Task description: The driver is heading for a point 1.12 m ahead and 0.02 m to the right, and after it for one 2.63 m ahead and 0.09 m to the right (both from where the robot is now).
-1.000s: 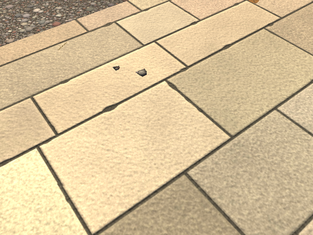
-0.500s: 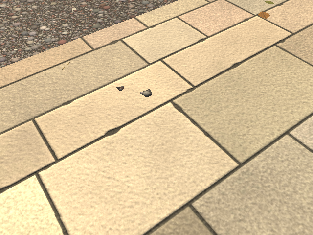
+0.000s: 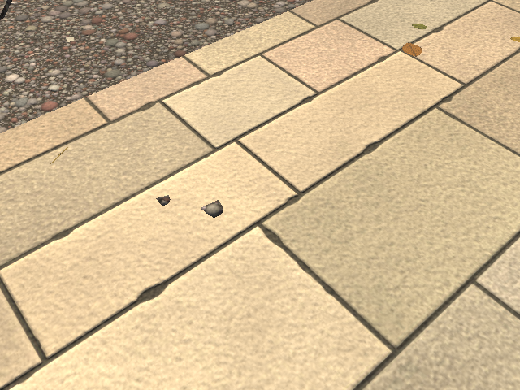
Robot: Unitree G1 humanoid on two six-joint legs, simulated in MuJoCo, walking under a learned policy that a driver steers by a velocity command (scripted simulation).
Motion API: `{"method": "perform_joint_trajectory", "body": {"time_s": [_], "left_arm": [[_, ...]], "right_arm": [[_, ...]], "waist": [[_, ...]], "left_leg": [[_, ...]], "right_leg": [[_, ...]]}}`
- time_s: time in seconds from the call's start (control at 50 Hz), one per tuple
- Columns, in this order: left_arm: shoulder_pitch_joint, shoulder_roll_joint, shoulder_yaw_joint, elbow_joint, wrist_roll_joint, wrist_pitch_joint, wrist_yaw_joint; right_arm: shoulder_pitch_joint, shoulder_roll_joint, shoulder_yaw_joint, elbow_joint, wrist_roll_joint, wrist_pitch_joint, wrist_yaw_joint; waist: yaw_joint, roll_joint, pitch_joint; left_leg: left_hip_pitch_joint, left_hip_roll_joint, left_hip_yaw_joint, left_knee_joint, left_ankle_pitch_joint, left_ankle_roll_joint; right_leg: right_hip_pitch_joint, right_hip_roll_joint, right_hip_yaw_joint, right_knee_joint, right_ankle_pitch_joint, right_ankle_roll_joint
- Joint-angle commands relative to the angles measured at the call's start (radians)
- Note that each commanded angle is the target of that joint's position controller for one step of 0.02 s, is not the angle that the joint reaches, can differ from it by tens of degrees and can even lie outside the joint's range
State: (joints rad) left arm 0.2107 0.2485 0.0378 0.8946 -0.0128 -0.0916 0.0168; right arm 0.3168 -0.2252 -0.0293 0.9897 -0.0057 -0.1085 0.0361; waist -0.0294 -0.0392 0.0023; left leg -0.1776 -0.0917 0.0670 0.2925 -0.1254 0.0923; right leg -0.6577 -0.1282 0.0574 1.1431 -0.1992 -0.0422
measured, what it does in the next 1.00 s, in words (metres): walks ahead: right foot, then left foot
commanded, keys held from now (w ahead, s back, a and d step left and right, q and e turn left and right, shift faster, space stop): w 1.00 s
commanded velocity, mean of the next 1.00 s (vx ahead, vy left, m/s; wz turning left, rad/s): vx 0.50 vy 0.00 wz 0.00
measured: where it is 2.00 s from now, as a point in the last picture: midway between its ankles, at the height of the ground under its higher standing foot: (274, 228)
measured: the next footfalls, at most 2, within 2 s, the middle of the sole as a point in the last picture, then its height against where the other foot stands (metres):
right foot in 0.30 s outside the picture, level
left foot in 0.86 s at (236, 341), level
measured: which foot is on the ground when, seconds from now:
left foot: down 0.00-0.32, up 0.34-0.84, down 0.86-1.00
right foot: up 0.00-0.28, down 0.30-0.88, up 0.90-1.00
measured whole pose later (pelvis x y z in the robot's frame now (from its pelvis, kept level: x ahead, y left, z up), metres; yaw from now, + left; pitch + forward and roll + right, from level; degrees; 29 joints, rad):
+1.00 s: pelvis +0.55 -0.01 -0.01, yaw +1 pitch +2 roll +0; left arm 0.31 0.25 0.05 0.97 -0.02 -0.10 0.00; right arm 0.16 -0.24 -0.05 0.90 0.00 -0.10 0.04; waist 0.00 -0.02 0.03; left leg -0.36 -0.03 0.07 0.48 -0.15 0.07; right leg -0.39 -0.04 0.03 1.19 -0.38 -0.05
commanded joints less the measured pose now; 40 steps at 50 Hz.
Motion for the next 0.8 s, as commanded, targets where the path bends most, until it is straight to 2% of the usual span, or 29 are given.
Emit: {"method": "perform_joint_trajectory", "body": {"time_s": [0.02,0.06,0.12,0.18,0.22,0.26,0.28,0.3,0.32,0.34,0.36,0.38,0.4,0.42,0.44,0.46,0.5,0.56,0.66,0.74,0.8], "left_arm": [[0.037,0.047,0.014,-0.041,0.013,0.004,0.007],[-0.047,0.039,0.012,-0.066,0.010,-0.004,0.002],[-0.157,0.029,0.006,-0.092,0.000,-0.009,-0.010],[-0.235,0.035,0.002,-0.122,-0.008,-0.014,-0.029],[-0.253,0.049,0.004,-0.140,-0.010,-0.021,-0.042],[-0.193,0.077,0.016,-0.134,-0.009,-0.030,-0.049],[-0.091,0.106,0.033,-0.106,-0.007,-0.033,-0.047],[0.098,0.166,0.062,-0.051,-0.005,-0.035,-0.040],[0.266,0.280,0.089,-0.022,0.015,-0.032,-0.035],[0.305,0.255,0.082,-0.007,0.011,-0.027,-0.041],[0.240,0.176,0.057,-0.019,0.006,-0.029,-0.042],[0.144,0.134,0.043,-0.043,0.006,-0.028,-0.040],[0.064,0.107,0.032,-0.056,0.010,-0.027,-0.045],[0.025,0.079,0.023,-0.061,0.014,-0.029,-0.048],[0.017,0.065,0.020,-0.053,0.019,-0.029,-0.053],[0.032,0.067,0.021,-0.041,0.018,-0.032,-0.054],[0.067,0.095,0.029,-0.017,0.018,-0.035,-0.048],[0.118,0.112,0.033,0.007,0.017,-0.026,-0.030],[0.187,0.128,0.034,0.039,0.005,-0.016,-0.014],[0.245,0.133,0.039,0.078,-0.001,0.000,-0.009],[0.232,0.148,0.048,0.086,-0.005,0.013,-0.002]], "right_arm": [[-0.039,-0.131,-0.020,-0.053,0.001,-0.018,-0.020],[0.003,-0.143,-0.022,-0.047,0.008,-0.010,-0.031],[0.061,-0.165,-0.026,-0.031,0.020,-0.002,-0.037],[0.108,-0.169,-0.030,-0.009,0.026,0.011,-0.038],[0.116,-0.173,-0.034,-0.002,0.027,0.021,-0.040],[0.093,-0.188,-0.040,-0.005,0.027,0.032,-0.042],[0.070,-0.184,-0.037,-0.011,0.024,0.037,-0.042],[0.062,-0.151,-0.024,-0.023,0.013,0.039,-0.041],[0.135,-0.062,0.005,-0.050,0.001,0.025,-0.036],[0.175,-0.020,0.021,-0.039,0.017,-0.002,-0.029],[0.099,-0.139,-0.008,-0.052,0.041,-0.021,-0.025],[0.015,-0.164,-0.015,-0.079,0.051,-0.029,-0.025],[-0.025,-0.152,-0.017,-0.085,0.039,-0.025,-0.031],[-0.030,-0.143,-0.025,-0.085,0.026,-0.012,-0.036],[-0.011,-0.119,-0.025,-0.081,0.023,0.003,-0.037],[0.007,-0.096,-0.023,-0.074,0.022,0.015,-0.038],[-0.013,-0.088,-0.026,-0.085,0.019,0.028,-0.041],[-0.129,-0.086,-0.030,-0.125,0.010,0.030,-0.042],[-0.303,-0.064,-0.022,-0.172,0.017,0.020,-0.028],[-0.403,-0.067,-0.017,-0.211,0.026,0.011,-0.008],[-0.400,-0.087,-0.022,-0.226,0.027,0.000,0.009]], "waist": [[0.047,0.079,0.055],[0.018,0.074,0.052],[-0.024,0.080,0.057],[-0.050,0.088,0.079],[-0.043,0.095,0.081],[0.002,0.113,0.050],[0.061,0.112,-0.007],[0.137,0.083,-0.129],[0.148,-0.111,-0.302],[0.136,-0.270,-0.392],[0.135,-0.170,-0.279],[0.110,-0.106,-0.175],[0.078,-0.026,-0.105],[0.047,-0.023,-0.067],[0.024,-0.037,-0.051],[0.014,-0.038,-0.042],[0.004,-0.023,-0.014],[0.026,-0.009,0.016],[0.078,-0.018,0.056],[0.103,-0.021,0.095],[0.076,-0.033,0.081]], "left_leg": [[-0.104,0.279,-0.211,-0.210,0.060,0.171],[-0.051,0.272,-0.188,-0.202,0.080,0.148],[0.013,0.270,-0.160,-0.189,0.071,0.123],[0.110,0.306,-0.169,-0.147,0.053,0.119],[0.172,0.338,-0.184,-0.104,0.064,0.107],[0.197,0.349,-0.187,-0.027,0.183,0.088],[0.186,0.314,-0.155,0.094,0.351,0.067],[0.093,0.251,-0.102,0.326,0.409,0.036],[-0.259,0.126,-0.022,0.732,0.116,-0.032],[-0.510,0.023,-0.114,0.962,-0.416,-0.052],[-0.606,0.091,-0.193,1.059,-0.386,-0.028],[-0.616,0.146,-0.165,1.045,-0.293,-0.013],[-0.571,0.189,-0.143,0.983,-0.209,-0.018],[-0.519,0.221,-0.144,0.916,-0.157,-0.022],[-0.466,0.233,-0.142,0.883,-0.126,-0.027],[-0.443,0.233,-0.132,0.863,-0.109,-0.034],[-0.477,0.237,-0.124,0.807,-0.057,-0.049],[-0.567,0.239,-0.119,0.649,0.072,-0.070],[-0.522,0.198,-0.077,0.374,0.242,-0.071],[-0.553,0.183,-0.077,0.275,0.194,-0.051],[-0.495,0.163,-0.065,0.230,0.093,-0.017]], "right_leg": [[-0.028,-0.043,0.002,-0.133,0.156,0.028],[-0.036,-0.029,-0.011,-0.292,0.252,0.031],[0.005,0.011,-0.044,-0.466,0.310,0.040],[-0.001,0.027,-0.046,-0.557,0.261,0.032],[0.009,0.036,-0.044,-0.601,0.187,0.008],[0.116,0.065,-0.067,-0.641,0.114,-0.022],[0.258,0.099,-0.096,-0.664,0.100,-0.044],[0.518,0.078,-0.066,-0.649,0.121,-0.084],[0.924,-0.179,0.296,-0.659,0.084,-0.213],[1.074,-0.291,0.672,-0.824,-0.043,-0.303],[0.982,-0.259,0.595,-0.843,-0.080,-0.252],[0.842,-0.224,0.436,-0.853,-0.012,-0.213],[0.697,-0.180,0.324,-0.890,0.078,-0.195],[0.605,-0.138,0.246,-0.925,0.127,-0.177],[0.547,-0.113,0.198,-0.956,0.149,-0.170],[0.517,-0.099,0.164,-0.976,0.191,-0.177],[0.503,-0.092,0.111,-1.000,0.278,-0.188],[0.542,-0.089,0.068,-1.017,0.328,-0.184],[0.573,-0.063,0.004,-1.039,0.254,-0.152],[0.698,-0.112,0.009,-0.999,0.253,-0.150],[0.763,-0.143,0.012,-0.929,0.357,-0.131]]}}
